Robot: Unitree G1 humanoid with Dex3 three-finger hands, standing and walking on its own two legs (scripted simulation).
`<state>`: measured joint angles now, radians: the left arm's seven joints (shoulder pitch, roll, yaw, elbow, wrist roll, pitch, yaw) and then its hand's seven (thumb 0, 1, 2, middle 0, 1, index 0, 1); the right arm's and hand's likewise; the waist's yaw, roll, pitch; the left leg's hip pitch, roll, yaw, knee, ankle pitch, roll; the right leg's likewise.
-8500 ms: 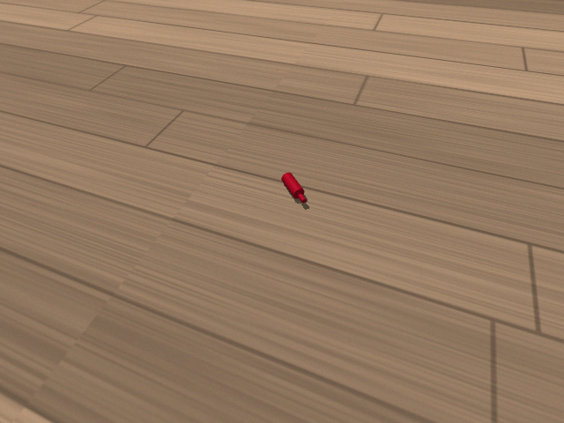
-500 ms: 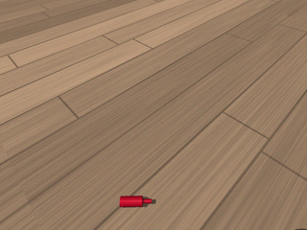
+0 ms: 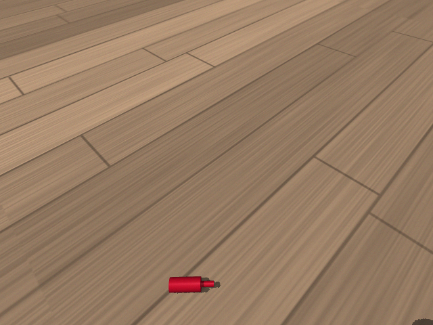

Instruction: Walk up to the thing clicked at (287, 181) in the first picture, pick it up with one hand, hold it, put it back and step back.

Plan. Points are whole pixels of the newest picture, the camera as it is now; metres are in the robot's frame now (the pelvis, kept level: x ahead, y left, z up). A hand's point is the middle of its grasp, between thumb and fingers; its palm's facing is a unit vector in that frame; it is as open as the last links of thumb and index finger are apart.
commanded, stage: stand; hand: left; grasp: from above
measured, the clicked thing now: (191, 284) +0.43 +0.15 -0.75
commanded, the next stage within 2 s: rise first in 0.36 s
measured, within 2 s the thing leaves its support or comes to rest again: neither
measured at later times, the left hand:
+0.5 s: hand out of the picture +0.08 +0.26 -0.15, palm faces -0.01 -0.94 -0.35, open 7.4 cm
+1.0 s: hand out of the picture +0.14 +0.26 -0.21, palm faces -0.13 -0.89 -0.43, open 13.5 cm
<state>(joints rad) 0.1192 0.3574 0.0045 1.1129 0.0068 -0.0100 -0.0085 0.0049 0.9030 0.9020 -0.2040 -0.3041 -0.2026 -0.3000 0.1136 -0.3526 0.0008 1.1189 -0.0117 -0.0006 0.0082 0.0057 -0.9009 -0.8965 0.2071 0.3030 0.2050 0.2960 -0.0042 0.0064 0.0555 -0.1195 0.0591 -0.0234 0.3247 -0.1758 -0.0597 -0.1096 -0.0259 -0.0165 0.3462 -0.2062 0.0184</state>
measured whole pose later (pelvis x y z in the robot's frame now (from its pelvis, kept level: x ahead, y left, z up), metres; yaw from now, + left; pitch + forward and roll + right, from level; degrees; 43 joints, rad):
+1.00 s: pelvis -0.01 +0.02 -0.06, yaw -1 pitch +13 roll -1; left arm 0.11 0.28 0.14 0.72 0.24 0.11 0.02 0.00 -0.40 0.98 -0.07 -1.06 -0.07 -1.05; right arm 0.24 -0.24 -0.05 0.63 0.01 -0.07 0.00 0.01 -0.88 -0.90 0.21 0.30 0.20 0.30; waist -0.03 0.00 -0.08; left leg -0.74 0.05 -0.03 0.96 -0.45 -0.04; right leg -0.72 -0.04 0.01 0.94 -0.46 0.04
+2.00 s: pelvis -0.10 +0.02 -0.36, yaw -3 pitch +33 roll -3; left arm -0.59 0.47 0.02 1.02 0.98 -0.09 0.26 0.00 -0.54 1.03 -0.08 -1.05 -0.08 -1.05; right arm 0.14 -0.26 -0.07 0.74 -0.05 -0.09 0.05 0.01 -0.90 -0.90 0.21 0.30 0.20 0.30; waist -0.08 0.02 -0.14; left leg -2.03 0.02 -0.12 2.10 -0.66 -0.06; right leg -1.99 0.00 0.03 2.07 -0.67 0.06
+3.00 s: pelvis -0.09 +0.03 -0.44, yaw -6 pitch +35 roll -6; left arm -0.93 0.58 0.02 1.43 1.24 -0.15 0.42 0.00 -0.49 0.98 -0.08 -1.04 -0.10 -1.01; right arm 0.15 -0.25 0.01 0.77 -0.14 -0.04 0.12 0.00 -0.90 -0.90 0.21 0.30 0.20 0.30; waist -0.22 0.01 -0.09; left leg -2.29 -0.01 -0.16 2.36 -0.68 -0.06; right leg -2.22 0.02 0.02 2.30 -0.69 0.07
